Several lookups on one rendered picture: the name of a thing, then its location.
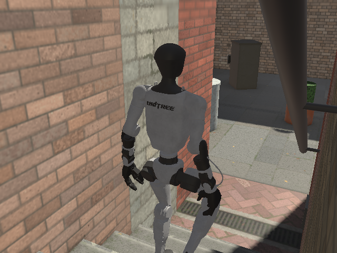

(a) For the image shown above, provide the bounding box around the robot right hand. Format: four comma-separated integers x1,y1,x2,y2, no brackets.
197,188,222,216

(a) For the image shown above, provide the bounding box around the robot left hand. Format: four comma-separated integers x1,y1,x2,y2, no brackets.
122,163,144,191

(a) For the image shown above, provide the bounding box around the right robot forearm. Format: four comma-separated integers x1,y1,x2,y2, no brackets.
193,140,217,193

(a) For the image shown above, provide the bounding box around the robot right upper arm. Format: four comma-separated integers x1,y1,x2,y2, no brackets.
184,92,207,154

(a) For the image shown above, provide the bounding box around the humanoid robot torso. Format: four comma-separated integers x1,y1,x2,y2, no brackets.
145,81,190,186

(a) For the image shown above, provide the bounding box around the robot left upper arm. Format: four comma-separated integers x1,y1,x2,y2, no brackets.
123,85,153,137

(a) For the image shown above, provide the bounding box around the left robot forearm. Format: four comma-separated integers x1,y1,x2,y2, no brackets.
121,130,135,167

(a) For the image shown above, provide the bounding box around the right robot shin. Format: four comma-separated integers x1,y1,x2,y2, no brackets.
183,203,220,253

